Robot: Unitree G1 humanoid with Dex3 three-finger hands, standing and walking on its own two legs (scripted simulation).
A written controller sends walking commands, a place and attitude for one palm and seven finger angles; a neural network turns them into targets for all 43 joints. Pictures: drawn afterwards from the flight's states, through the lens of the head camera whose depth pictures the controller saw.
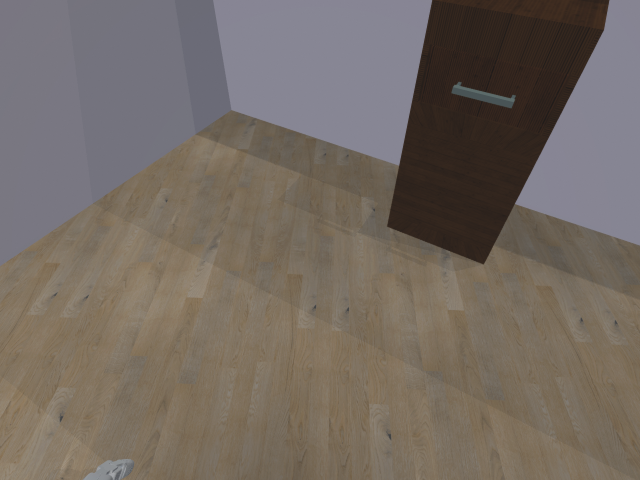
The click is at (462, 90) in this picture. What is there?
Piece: drawer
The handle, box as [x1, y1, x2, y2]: [451, 82, 515, 107]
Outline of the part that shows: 451,92 507,107 511,107 515,96 512,95 510,98 462,87 460,85 461,82 458,82 456,85 454,85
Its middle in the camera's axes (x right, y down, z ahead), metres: +0.49 -0.43 +1.16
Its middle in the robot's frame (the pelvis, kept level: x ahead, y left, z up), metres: +1.17 -0.43 -0.06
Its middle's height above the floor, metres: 0.70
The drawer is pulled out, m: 0.00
